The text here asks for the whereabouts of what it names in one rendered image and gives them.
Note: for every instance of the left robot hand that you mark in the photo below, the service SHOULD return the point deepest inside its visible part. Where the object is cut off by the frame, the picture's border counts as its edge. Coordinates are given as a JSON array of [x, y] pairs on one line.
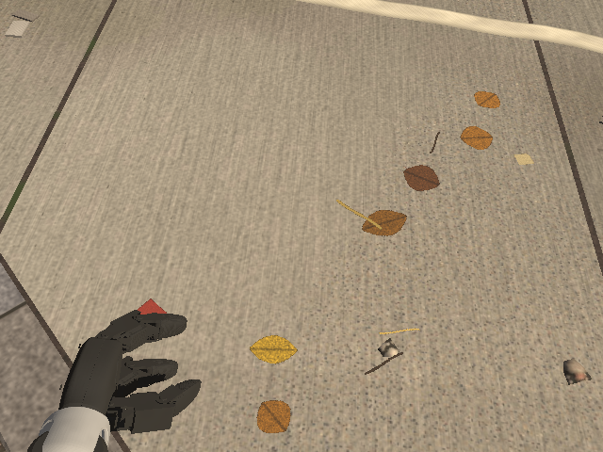
[[100, 379]]

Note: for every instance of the robot left forearm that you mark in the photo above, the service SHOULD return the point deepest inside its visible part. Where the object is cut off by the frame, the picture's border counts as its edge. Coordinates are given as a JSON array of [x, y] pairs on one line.
[[73, 429]]

